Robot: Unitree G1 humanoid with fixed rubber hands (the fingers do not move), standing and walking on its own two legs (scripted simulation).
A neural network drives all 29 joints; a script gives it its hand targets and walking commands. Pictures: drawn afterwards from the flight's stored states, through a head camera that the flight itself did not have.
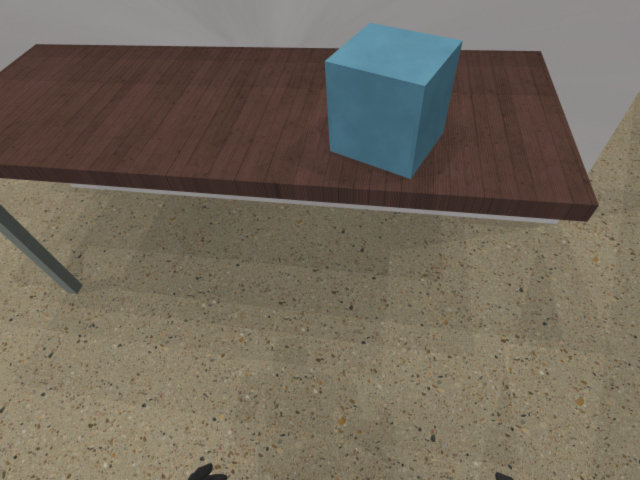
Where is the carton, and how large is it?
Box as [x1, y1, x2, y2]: [325, 23, 462, 178]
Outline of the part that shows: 369,23 325,60 330,150 410,178 443,130 462,41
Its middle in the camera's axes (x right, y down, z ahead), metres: +0.14 -0.28 +0.78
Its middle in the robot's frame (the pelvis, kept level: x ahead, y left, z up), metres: +0.78 -0.11 +0.03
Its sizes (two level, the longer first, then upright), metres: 0.191 0.173 0.201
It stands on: a table, 0.69 m high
